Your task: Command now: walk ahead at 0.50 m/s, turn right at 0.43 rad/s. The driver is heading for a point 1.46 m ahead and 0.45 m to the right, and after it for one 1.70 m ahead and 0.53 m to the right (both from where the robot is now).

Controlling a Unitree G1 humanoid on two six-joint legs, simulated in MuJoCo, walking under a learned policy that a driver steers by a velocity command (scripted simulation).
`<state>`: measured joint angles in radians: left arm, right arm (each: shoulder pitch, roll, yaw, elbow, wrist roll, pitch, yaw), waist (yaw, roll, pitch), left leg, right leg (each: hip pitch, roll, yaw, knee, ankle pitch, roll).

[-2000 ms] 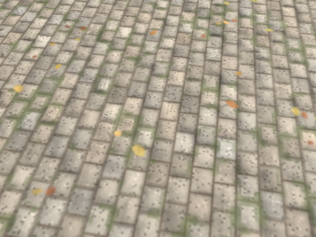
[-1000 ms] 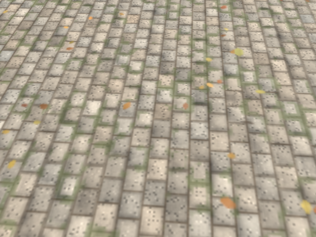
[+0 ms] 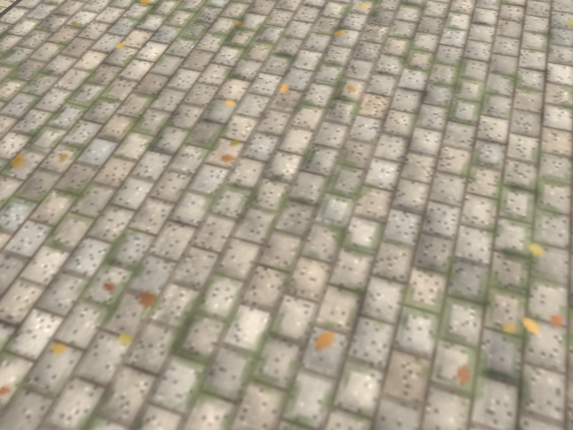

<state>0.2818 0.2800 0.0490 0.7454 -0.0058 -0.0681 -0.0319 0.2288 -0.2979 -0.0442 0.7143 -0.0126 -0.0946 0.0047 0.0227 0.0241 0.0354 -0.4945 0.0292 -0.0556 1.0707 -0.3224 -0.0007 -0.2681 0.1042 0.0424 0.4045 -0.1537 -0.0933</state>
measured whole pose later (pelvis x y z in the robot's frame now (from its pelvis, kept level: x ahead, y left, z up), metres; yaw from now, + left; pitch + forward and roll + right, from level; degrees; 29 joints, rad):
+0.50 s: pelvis +0.28 +0.03 +0.00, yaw -18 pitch +1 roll +2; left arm 0.29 0.32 0.07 0.71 -0.03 -0.01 0.00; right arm 0.22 -0.26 -0.06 0.73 -0.01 -0.10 0.01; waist -0.01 -0.05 0.02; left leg -0.22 -0.04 0.05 0.38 -0.18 0.03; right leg -0.52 -0.04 0.07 1.14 -0.34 0.00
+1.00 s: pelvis +0.51 -0.14 +0.00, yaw -34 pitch +1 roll +0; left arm 0.26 0.28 0.06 0.66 0.00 -0.04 -0.03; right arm 0.18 -0.32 -0.04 0.75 0.01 -0.10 0.01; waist 0.01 0.03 0.06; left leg -0.53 0.09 -0.03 1.12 -0.33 -0.02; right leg -0.29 0.10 0.01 0.44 -0.17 -0.10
